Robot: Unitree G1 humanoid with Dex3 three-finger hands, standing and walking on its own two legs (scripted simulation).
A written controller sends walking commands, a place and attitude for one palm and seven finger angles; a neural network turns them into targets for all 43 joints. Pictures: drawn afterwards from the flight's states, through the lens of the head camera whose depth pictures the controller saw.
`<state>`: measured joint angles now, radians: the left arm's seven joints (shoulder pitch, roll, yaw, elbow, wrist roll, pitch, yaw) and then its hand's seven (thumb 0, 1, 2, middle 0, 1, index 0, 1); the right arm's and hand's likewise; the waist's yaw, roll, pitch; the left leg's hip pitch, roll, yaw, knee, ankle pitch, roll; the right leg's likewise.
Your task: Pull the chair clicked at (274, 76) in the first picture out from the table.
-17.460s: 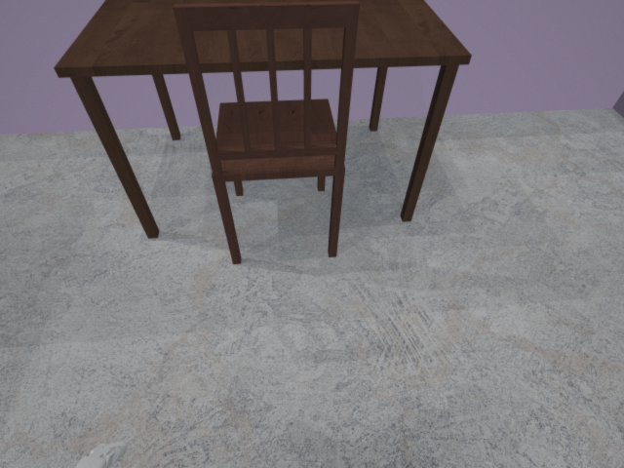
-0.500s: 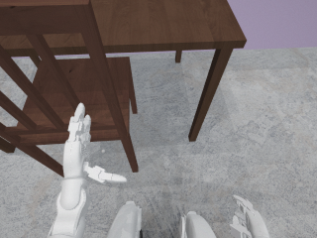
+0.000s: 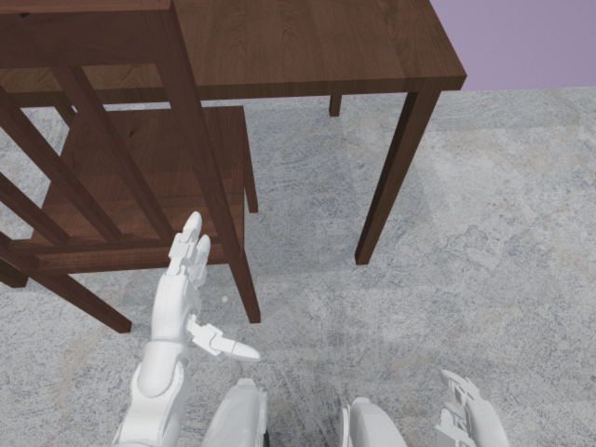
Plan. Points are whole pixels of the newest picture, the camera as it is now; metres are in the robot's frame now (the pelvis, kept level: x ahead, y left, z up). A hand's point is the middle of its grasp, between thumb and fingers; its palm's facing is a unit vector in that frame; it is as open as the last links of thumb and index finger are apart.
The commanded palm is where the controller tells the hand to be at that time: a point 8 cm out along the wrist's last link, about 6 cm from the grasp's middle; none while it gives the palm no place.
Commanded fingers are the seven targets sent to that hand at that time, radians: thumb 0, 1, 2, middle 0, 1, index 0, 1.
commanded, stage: aim the fingers beside a spindle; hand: left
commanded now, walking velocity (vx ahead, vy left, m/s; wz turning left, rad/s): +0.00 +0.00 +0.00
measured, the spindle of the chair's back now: (62, 176) +0.44 +0.34 +0.07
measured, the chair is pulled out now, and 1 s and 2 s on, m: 0.00 0.00 0.00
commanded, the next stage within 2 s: push the fingers through the gap in 1.72 s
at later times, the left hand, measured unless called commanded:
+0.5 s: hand (216, 284) +0.31 +0.12 +0.04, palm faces +0.10 -1.00 -0.01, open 16.9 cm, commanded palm +0.28 +0.18 +0.03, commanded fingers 0.00 -0.50 0.30 -0.06 -0.08 -0.06 -0.08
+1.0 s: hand (209, 280) +0.32 +0.13 +0.02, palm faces +0.08 -1.00 -0.03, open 16.9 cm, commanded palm +0.29 +0.17 +0.02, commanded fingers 0.00 -0.50 0.30 -0.06 -0.08 -0.06 -0.08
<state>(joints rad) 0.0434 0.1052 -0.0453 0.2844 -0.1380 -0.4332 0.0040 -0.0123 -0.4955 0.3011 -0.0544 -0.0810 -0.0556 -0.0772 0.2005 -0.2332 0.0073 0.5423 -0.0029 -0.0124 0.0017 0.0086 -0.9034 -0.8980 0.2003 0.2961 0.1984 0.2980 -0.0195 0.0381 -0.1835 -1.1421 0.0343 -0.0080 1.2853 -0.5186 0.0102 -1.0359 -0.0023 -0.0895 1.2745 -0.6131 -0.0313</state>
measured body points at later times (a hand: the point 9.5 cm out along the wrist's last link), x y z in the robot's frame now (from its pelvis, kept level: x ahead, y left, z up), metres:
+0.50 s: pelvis +0.00 +0.00 +0.00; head +0.10 +0.00 +0.44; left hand +0.30 +0.17 +0.04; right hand +0.17 -0.23 -0.11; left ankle +0.05 +0.11 -0.62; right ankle +0.00 -0.11 -0.62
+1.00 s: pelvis +0.00 +0.00 +0.00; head +0.10 +0.00 +0.44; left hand +0.31 +0.19 +0.02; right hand +0.16 -0.24 -0.11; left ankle +0.05 +0.11 -0.62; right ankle +0.00 -0.11 -0.62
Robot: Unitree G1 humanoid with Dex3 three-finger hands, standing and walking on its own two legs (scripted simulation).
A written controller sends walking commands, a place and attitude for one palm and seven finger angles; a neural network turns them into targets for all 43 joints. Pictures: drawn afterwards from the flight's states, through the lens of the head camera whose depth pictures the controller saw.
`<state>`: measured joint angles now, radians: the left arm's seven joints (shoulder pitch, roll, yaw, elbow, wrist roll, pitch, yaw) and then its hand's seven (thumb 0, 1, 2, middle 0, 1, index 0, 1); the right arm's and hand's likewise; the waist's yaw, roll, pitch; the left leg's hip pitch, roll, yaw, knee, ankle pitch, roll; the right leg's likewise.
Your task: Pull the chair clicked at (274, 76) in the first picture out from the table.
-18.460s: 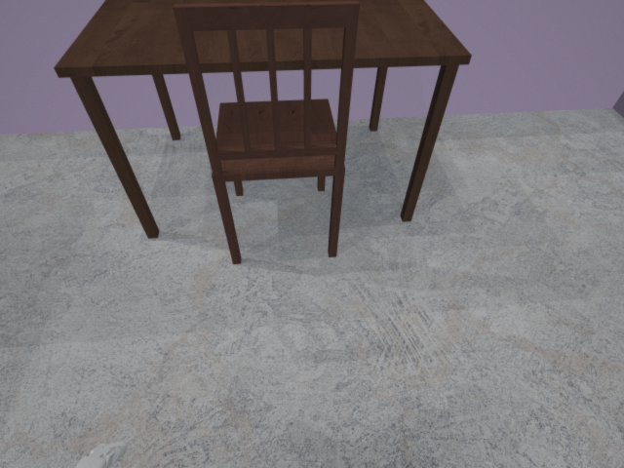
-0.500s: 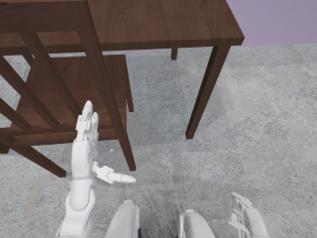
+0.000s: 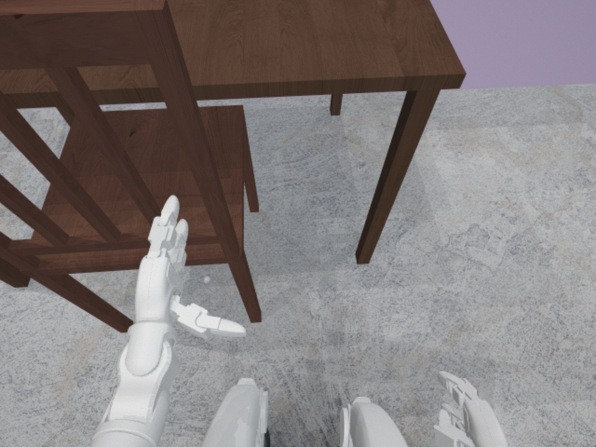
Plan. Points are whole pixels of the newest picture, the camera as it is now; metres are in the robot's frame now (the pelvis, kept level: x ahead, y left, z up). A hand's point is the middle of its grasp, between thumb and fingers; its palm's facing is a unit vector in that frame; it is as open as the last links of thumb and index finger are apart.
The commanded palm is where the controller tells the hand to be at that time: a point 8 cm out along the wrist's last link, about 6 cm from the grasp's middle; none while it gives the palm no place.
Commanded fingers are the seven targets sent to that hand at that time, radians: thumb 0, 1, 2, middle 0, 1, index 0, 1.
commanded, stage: aim the fingers beside a spindle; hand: left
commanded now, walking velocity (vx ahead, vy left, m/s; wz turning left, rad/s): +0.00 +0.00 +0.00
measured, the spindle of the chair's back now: (60, 177) +0.44 +0.35 +0.07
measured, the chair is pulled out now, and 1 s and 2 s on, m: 0.00 0.00 0.00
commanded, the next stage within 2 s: push the fingers through the gap in 0.72 s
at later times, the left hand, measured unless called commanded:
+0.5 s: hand (227, 289) +0.31 +0.11 +0.03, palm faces +0.04 -1.00 +0.01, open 16.9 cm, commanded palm +0.29 +0.18 +0.03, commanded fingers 0.00 -0.50 0.30 -0.06 -0.08 -0.06 -0.08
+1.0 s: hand (215, 271) +0.33 +0.13 +0.03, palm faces +0.07 -1.00 -0.05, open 16.9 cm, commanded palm +0.30 +0.18 +0.03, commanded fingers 0.00 -0.50 0.30 -0.06 -0.08 -0.06 -0.08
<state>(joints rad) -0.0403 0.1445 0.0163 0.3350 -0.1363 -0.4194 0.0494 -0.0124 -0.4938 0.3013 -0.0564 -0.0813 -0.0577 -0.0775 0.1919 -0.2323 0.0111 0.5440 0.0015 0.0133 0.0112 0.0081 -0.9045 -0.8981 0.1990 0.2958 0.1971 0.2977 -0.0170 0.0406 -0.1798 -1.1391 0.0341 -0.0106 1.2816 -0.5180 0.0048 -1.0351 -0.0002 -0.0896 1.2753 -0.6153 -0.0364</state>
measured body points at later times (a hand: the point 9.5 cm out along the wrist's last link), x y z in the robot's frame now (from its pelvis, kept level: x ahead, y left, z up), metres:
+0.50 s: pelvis +0.00 +0.00 +0.00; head +0.11 +0.00 +0.44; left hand +0.30 +0.16 +0.03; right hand +0.17 -0.24 -0.11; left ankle +0.05 +0.12 -0.62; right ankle +0.00 -0.10 -0.62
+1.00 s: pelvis +0.00 +0.00 +0.00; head +0.10 +0.00 +0.44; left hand +0.32 +0.18 +0.03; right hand +0.17 -0.24 -0.11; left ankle +0.05 +0.12 -0.62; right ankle +0.00 -0.10 -0.62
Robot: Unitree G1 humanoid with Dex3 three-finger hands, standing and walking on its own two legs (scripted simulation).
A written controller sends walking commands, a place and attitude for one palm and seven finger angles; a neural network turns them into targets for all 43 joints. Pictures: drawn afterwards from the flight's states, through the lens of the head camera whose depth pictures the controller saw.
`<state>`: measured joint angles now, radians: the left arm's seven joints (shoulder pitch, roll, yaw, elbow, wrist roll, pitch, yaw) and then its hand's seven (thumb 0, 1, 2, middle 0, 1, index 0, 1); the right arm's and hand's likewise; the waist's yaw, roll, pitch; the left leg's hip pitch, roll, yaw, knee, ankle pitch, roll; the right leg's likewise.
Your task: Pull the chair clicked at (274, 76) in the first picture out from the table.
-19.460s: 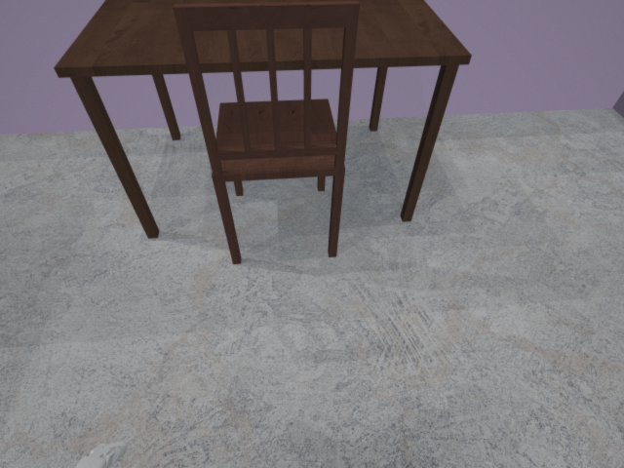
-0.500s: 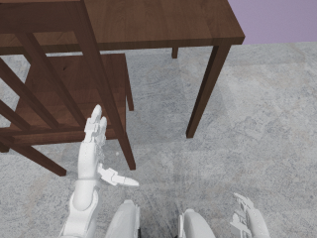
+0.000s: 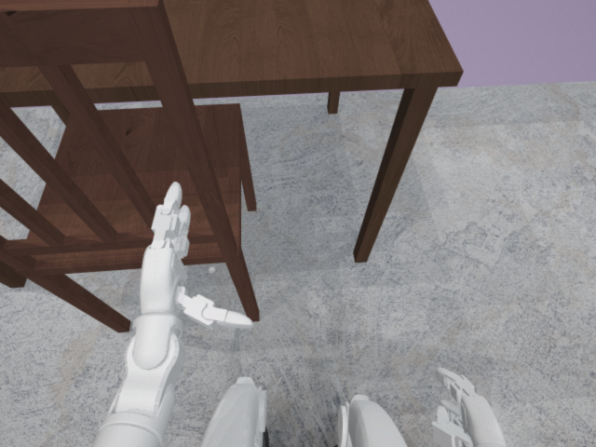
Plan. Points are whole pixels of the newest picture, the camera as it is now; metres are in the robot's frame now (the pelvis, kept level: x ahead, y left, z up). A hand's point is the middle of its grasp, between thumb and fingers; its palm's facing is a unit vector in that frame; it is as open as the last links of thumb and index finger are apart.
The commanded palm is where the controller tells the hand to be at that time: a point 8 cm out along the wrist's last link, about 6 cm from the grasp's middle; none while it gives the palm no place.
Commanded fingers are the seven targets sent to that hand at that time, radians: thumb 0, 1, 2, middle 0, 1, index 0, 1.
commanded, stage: push the fingers through the gap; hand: left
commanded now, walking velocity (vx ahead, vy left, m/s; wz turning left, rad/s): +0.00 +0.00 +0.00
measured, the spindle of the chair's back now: (55, 176) +0.44 +0.35 +0.07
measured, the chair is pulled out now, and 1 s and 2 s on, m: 0.00 0.00 0.00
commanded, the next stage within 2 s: hook a spindle and tug to test in 1.42 s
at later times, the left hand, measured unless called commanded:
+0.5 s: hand (212, 243) +0.37 +0.13 +0.03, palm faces +0.10 -1.00 -0.01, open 16.9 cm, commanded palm +0.35 +0.18 +0.03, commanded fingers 0.00 -0.50 0.30 -0.06 -0.08 -0.06 -0.08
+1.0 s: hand (215, 212) +0.42 +0.14 +0.03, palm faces +0.10 -0.99 -0.04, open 16.9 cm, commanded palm +0.39 +0.18 +0.03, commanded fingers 0.00 -0.50 0.30 -0.06 -0.08 -0.06 -0.08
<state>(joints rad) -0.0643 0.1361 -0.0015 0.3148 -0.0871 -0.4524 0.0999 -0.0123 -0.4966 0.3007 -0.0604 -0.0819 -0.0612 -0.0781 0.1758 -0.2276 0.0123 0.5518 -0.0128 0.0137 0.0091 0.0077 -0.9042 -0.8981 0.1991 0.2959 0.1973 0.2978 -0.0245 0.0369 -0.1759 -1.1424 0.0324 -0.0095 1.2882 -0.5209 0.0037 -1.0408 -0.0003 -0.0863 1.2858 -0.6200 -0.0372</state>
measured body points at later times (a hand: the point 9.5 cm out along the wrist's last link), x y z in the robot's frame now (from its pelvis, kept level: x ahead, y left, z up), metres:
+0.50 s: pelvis +0.00 +0.00 +0.00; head +0.11 +0.01 +0.44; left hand +0.36 +0.18 +0.04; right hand +0.14 -0.24 -0.11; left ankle +0.05 +0.12 -0.62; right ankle +0.00 -0.10 -0.62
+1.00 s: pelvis +0.00 +0.01 +0.00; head +0.11 +0.01 +0.43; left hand +0.41 +0.19 +0.03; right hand +0.10 -0.25 -0.12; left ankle +0.05 +0.12 -0.62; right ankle +0.00 -0.10 -0.62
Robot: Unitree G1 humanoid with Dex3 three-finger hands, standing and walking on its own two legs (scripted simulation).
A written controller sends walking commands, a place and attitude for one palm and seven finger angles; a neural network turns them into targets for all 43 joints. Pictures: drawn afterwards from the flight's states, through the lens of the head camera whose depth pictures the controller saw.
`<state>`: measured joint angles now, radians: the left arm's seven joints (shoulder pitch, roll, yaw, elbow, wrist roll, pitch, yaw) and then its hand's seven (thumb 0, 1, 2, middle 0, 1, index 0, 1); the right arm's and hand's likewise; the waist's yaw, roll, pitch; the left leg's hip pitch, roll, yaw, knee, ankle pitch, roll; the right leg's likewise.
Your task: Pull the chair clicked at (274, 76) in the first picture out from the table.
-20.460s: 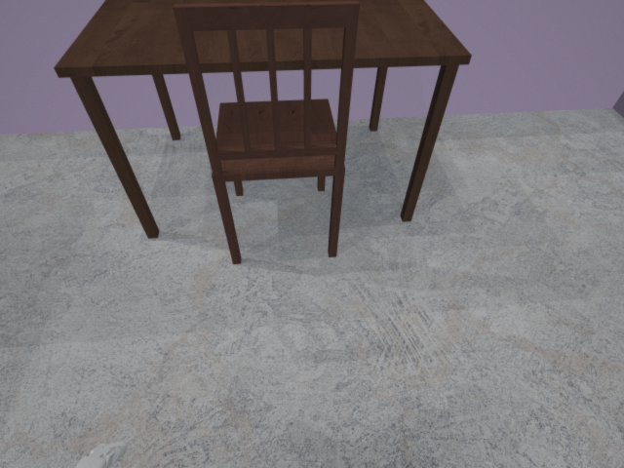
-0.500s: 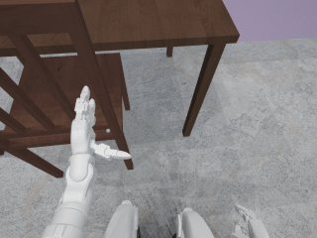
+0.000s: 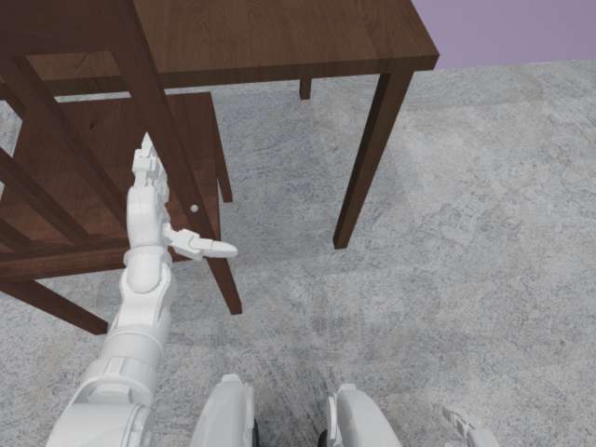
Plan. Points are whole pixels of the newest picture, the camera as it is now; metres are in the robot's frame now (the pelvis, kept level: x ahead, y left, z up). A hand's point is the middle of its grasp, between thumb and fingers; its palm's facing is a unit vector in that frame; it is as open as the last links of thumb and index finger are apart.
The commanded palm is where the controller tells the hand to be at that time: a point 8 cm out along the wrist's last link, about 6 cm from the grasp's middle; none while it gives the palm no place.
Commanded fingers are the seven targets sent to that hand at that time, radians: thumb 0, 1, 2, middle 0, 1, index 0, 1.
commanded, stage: push the fingers through the gap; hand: left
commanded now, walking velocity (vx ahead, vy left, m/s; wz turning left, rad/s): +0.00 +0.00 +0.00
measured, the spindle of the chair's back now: (15, 178) +0.44 +0.35 +0.07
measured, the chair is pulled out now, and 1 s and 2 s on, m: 0.00 0.00 0.02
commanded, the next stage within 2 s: hook a spindle and tug to test in 0.42 s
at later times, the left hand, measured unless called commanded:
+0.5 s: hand (195, 200) +0.44 +0.14 +0.03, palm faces +0.15 -0.99 -0.03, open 16.9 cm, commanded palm +0.40 +0.18 +0.03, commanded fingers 0.00 -0.50 0.30 -0.06 -0.08 -0.06 -0.08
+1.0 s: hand (198, 203) +0.43 +0.13 +0.03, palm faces +0.15 -0.99 -0.02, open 13.7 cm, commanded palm +0.40 +0.17 +0.03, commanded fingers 0.00 0.06 0.54 -0.50 -1.45 -0.50 -1.45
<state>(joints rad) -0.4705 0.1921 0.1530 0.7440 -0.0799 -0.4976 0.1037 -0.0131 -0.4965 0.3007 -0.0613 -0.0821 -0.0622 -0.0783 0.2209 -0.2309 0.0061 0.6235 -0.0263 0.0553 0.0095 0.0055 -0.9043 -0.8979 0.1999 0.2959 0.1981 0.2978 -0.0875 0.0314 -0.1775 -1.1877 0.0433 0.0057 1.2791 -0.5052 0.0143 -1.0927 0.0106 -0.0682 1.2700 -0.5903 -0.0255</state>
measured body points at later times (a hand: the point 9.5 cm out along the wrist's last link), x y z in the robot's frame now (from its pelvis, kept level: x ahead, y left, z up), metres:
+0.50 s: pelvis +0.01 +0.00 +0.00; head +0.13 +0.01 +0.44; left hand +0.42 +0.19 +0.03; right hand +0.09 -0.25 -0.12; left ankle +0.05 +0.11 -0.62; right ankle +0.01 -0.11 -0.62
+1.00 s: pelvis +0.01 +0.00 +0.00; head +0.13 +0.00 +0.44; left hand +0.42 +0.19 +0.03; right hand +0.10 -0.25 -0.12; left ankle +0.05 +0.11 -0.62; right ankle +0.01 -0.11 -0.62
